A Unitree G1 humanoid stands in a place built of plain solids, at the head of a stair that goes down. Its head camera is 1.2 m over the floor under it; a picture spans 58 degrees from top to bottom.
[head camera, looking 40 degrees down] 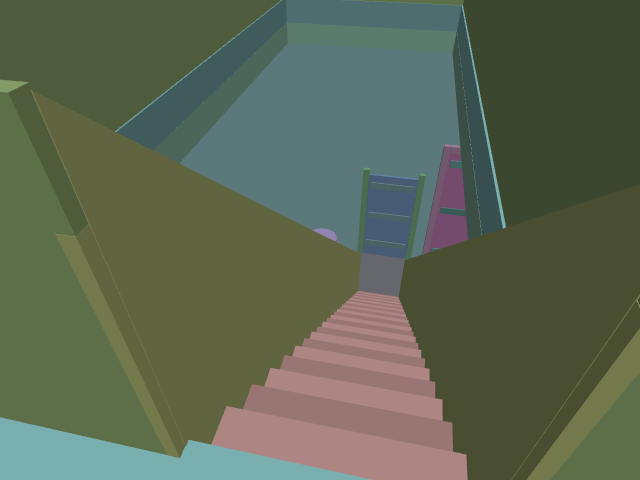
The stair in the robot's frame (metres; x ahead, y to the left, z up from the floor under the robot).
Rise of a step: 0.20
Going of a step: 0.21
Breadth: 0.88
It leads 12 degrees to the right of straight ahead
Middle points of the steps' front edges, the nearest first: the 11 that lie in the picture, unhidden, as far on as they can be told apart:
0.49 -0.03 0.00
0.69 -0.07 -0.20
0.90 -0.11 -0.39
1.11 -0.16 -0.59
1.32 -0.20 -0.79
1.52 -0.24 -0.98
1.73 -0.29 -1.18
1.94 -0.33 -1.38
2.15 -0.37 -1.57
2.35 -0.42 -1.77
2.56 -0.46 -1.97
